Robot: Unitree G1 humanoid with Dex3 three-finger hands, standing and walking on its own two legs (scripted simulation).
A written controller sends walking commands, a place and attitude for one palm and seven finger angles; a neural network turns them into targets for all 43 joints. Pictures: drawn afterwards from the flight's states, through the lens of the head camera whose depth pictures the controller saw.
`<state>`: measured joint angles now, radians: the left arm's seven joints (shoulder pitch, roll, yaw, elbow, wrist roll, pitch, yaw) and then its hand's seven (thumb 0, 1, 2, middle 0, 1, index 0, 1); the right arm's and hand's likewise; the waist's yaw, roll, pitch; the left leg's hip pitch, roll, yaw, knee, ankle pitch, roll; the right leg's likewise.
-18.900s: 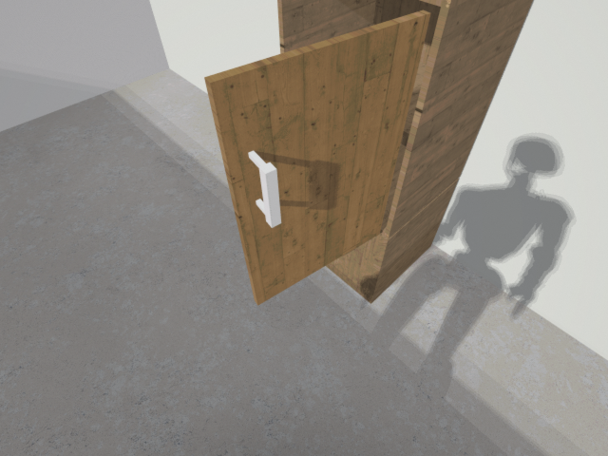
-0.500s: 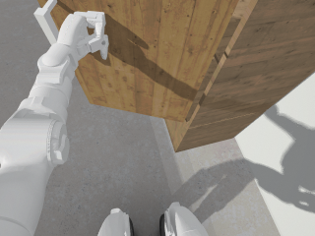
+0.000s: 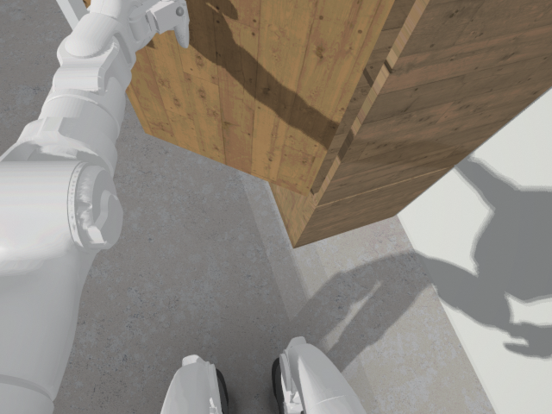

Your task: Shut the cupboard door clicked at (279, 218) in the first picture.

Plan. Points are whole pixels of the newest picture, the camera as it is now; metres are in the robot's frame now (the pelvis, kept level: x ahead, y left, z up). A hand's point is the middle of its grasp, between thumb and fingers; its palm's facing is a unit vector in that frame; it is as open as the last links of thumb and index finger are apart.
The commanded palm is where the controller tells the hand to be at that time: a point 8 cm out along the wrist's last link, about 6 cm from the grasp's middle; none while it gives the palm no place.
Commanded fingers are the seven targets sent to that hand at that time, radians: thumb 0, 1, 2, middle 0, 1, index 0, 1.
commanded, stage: pull the fist back off the door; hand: left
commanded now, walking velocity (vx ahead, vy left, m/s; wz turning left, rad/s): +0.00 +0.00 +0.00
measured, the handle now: out of the picture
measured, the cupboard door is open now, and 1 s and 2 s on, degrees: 49 47 47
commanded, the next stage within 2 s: draw the hand back to the body in 0.82 s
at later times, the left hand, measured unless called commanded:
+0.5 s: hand (186, 23) +0.55 +0.02 +0.16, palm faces +0.02 -1.00 -0.04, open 3.1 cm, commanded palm +0.51 +0.07 +0.14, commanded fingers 0.00 0.90 0.90 -1.30 -1.50 -1.30 -1.50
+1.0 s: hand (187, 70) +0.49 +0.02 +0.15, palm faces +0.01 -1.00 +0.02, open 3.1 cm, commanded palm +0.44 +0.09 +0.15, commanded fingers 0.00 0.90 0.90 -1.30 -1.50 -1.30 -1.50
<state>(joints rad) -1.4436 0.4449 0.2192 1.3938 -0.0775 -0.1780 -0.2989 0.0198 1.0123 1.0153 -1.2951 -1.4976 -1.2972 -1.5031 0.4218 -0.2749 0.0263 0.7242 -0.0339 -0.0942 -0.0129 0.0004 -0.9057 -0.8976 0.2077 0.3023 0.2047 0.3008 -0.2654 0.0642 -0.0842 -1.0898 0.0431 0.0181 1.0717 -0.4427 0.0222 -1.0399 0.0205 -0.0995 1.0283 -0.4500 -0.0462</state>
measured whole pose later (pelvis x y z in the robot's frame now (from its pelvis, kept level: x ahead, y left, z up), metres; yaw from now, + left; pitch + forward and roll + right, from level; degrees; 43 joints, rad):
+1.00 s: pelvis +0.01 -0.02 +0.04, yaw +0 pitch +14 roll +1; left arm -0.90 0.10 0.18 1.11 -0.07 -0.34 0.15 0.02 0.90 0.90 -1.30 -1.50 -1.30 -1.50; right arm 0.33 -0.23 0.00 0.66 -0.01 0.00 0.04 0.00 -0.91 -0.90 0.20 0.30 0.20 0.30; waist -0.13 0.04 -0.10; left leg -0.67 0.03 0.05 0.80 -0.37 0.00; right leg -0.67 0.02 -0.06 0.82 -0.40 -0.06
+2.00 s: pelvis +0.03 +0.01 +0.09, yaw +1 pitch -4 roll +0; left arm 0.34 0.31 0.21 -0.26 -0.07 -0.04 0.09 0.02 0.90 0.90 -0.63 -0.76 -0.63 -0.77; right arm 0.20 -0.21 0.06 0.61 0.02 0.02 -0.06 0.01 -0.90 -0.90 0.21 0.30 0.20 0.30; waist 0.05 0.08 0.01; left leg -0.10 -0.02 0.05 0.40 -0.23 0.04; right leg -0.07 -0.01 -0.06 0.39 -0.25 -0.01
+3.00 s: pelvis +0.01 +0.03 +0.08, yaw +0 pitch +1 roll -1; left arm 0.56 0.44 0.41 -0.49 -0.07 -0.13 0.13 0.02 0.89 0.90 -0.21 -0.30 -0.21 -0.31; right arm 0.17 -0.25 -0.01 0.55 0.02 0.05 -0.09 0.01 -0.91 -0.90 0.21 0.30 0.20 0.30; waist 0.01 0.03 0.01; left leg -0.29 -0.03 0.07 0.53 -0.26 0.06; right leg -0.26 -0.02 -0.04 0.52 -0.26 0.01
